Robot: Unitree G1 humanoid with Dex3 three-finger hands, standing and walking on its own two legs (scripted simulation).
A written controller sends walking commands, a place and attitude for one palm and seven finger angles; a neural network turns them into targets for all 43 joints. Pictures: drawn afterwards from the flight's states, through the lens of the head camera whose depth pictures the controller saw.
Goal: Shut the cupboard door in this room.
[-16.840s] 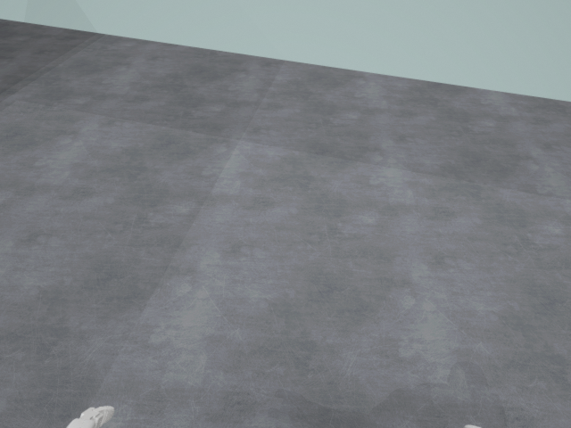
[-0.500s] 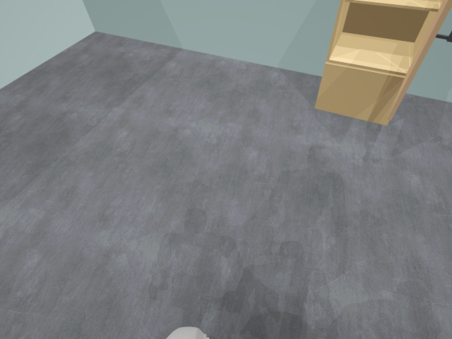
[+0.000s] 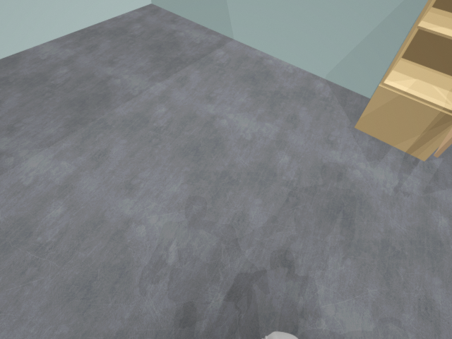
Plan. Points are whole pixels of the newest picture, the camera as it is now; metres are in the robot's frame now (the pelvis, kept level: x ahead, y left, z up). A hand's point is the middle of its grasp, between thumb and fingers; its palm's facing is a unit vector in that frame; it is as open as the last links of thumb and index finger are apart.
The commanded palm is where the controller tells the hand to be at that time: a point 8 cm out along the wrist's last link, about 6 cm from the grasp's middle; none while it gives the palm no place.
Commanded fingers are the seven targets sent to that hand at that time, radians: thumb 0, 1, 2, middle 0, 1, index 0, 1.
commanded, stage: turn or walk to find it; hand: left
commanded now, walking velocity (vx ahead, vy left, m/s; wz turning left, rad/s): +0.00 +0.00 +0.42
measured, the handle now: out of the picture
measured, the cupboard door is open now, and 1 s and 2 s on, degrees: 83 83 83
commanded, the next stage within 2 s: none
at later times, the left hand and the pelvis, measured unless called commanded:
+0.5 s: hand out of the picture +0.00 +0.14 -0.15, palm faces +0.25 -0.93 -0.26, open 7.3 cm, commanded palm none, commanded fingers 0.00 0.90 0.90 -0.20 -0.30 -0.20 -0.30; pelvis -0.02 -0.06 +0.00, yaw +14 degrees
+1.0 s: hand out of the picture -0.06 +0.21 -0.17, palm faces +0.46 -0.85 -0.24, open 7.4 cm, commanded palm none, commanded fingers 0.00 0.90 0.90 -0.20 -0.30 -0.20 -0.30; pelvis -0.04 -0.02 +0.00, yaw +25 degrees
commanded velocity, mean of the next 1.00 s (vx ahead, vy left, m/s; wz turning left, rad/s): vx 0.00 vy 0.00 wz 0.42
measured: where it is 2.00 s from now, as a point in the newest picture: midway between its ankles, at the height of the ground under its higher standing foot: outside the picture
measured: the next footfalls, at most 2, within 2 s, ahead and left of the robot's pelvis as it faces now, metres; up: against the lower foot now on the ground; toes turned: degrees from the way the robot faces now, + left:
right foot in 0.22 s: +0.04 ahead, -0.14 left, +0.00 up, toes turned +2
left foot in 0.70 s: -0.05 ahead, +0.09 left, +0.00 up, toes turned +24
